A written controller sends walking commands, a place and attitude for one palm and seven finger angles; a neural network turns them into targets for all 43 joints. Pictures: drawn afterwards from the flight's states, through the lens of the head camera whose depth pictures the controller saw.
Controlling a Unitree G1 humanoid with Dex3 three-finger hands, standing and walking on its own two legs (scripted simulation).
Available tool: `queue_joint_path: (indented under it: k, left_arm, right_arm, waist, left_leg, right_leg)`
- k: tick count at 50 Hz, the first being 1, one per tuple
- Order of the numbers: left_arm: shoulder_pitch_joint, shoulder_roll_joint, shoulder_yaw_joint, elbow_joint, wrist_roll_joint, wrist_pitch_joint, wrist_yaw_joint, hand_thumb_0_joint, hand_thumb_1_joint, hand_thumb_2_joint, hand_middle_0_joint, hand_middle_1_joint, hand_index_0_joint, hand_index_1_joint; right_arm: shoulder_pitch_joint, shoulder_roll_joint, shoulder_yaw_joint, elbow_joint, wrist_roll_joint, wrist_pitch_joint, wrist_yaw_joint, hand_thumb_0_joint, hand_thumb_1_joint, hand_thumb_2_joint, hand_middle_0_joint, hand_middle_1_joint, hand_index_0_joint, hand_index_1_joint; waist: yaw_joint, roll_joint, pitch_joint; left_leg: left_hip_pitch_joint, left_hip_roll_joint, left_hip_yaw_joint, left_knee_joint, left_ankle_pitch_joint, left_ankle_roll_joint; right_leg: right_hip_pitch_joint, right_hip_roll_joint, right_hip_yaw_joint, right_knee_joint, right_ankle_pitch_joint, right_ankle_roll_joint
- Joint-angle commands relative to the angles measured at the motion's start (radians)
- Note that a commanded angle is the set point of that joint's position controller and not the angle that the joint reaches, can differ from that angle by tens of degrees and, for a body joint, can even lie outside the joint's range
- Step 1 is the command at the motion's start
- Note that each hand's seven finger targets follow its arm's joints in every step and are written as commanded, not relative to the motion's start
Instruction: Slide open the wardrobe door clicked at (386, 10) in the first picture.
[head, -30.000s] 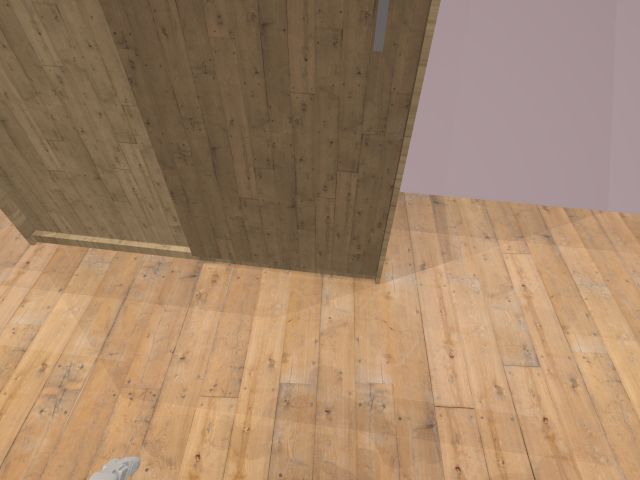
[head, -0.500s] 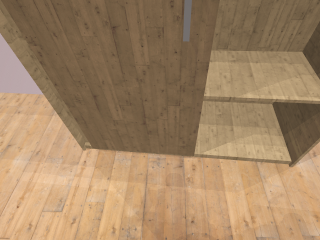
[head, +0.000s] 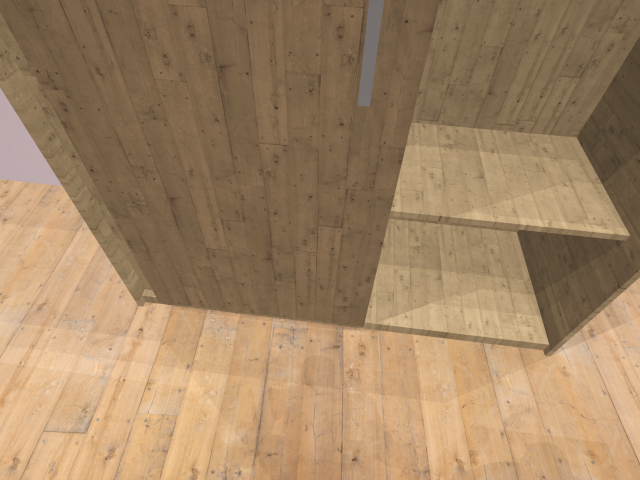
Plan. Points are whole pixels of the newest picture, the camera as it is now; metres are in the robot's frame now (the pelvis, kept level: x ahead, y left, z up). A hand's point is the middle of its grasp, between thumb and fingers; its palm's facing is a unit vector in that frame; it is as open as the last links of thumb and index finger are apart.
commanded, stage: let the arm hang, fingers relaxed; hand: right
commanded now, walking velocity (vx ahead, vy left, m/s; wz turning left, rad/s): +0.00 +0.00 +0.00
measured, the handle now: (372, 34) +0.69 -0.03 +0.24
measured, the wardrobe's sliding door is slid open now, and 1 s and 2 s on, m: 0.63 0.63 0.63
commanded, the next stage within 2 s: look to check the result in 0.24 s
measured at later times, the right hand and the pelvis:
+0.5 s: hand out of the picture +0.09 -0.21 -0.16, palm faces -0.02 +0.96 -0.28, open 7.4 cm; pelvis +0.04 +0.01 +0.01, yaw +0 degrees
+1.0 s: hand out of the picture +0.13 -0.19 -0.16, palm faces -0.03 +0.96 -0.28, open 7.4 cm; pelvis +0.05 +0.02 +0.01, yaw +1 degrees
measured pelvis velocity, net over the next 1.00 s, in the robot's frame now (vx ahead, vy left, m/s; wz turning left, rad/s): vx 0.05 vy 0.02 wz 0.01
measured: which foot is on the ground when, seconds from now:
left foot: down 0.00-1.00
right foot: down 0.00-1.00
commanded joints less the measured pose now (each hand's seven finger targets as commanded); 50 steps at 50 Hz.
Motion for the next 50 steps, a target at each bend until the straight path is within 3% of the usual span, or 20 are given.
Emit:
queue_joint_path:
  k: [1,7,14,21,50]
  left_arm:
    - [-0.018,0.169,0.026,-0.032,-0.002,-0.018,0.011,0.000,0.900,0.900,-0.200,-0.300,-0.200,-0.300]
    - [-0.063,0.197,0.021,-0.021,-0.005,-0.027,0.011,0.000,0.900,0.900,-0.200,-0.300,-0.200,-0.300]
    - [-0.107,0.224,0.017,-0.014,-0.006,-0.024,0.012,0.000,0.900,0.900,-0.200,-0.300,-0.200,-0.300]
    - [-0.116,0.241,0.016,-0.007,-0.007,-0.028,0.015,0.000,0.900,0.900,-0.200,-0.300,-0.200,-0.300]
    - [-0.097,0.244,0.009,0.007,-0.009,-0.024,0.019,0.000,0.900,0.900,-0.200,-0.300,-0.200,-0.300]
  right_arm:
    - [0.023,-0.135,-0.022,-0.021,0.001,-0.018,-0.010,0.000,-0.900,-0.900,0.200,0.300,0.200,0.300]
    - [-0.012,-0.157,-0.021,-0.019,0.003,-0.030,-0.011,0.000,-0.900,-0.900,0.200,0.300,0.200,0.300]
    - [-0.034,-0.179,-0.019,-0.008,0.004,-0.029,-0.008,0.000,-0.900,-0.900,0.200,0.300,0.200,0.300]
    - [-0.037,-0.196,-0.021,-0.001,0.007,-0.036,-0.010,0.000,-0.900,-0.900,0.200,0.300,0.200,0.300]
    - [-0.034,-0.207,-0.018,-0.002,0.009,-0.036,-0.015,0.000,-0.900,-0.900,0.200,0.300,0.200,0.300]
  waist:
    - [-0.013,0.008,-0.004]
    - [-0.006,0.023,-0.062]
    - [-0.004,-0.010,-0.028]
    - [-0.005,0.010,-0.085]
    - [-0.007,0.037,-0.066]
  left_leg:
    - [0.054,0.080,-0.110,-0.080,-0.001,0.036]
    - [0.086,0.097,-0.115,-0.092,0.107,0.031]
    - [0.089,0.100,-0.119,-0.129,0.094,0.033]
    - [0.139,0.111,-0.118,-0.129,0.209,0.038]
    - [0.179,0.111,-0.116,-0.152,0.299,0.039]
  right_leg:
    - [-0.012,-0.147,0.161,-0.147,-0.003,-0.003]
    - [0.087,-0.148,0.134,-0.125,0.165,0.004]
    - [0.107,-0.148,0.132,-0.144,0.162,0.010]
    - [0.159,-0.154,0.122,-0.129,0.257,0.011]
    - [0.185,-0.157,0.105,-0.138,0.286,0.020]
